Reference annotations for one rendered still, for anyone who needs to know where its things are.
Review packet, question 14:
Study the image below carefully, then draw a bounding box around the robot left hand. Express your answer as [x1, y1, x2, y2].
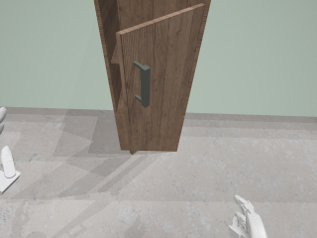
[0, 107, 21, 195]

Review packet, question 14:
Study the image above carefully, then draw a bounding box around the cupboard door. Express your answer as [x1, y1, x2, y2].
[116, 3, 206, 155]

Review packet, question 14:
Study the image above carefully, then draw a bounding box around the handle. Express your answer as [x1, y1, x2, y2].
[133, 61, 151, 108]

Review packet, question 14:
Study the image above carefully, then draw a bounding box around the robot right hand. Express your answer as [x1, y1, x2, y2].
[229, 194, 267, 238]

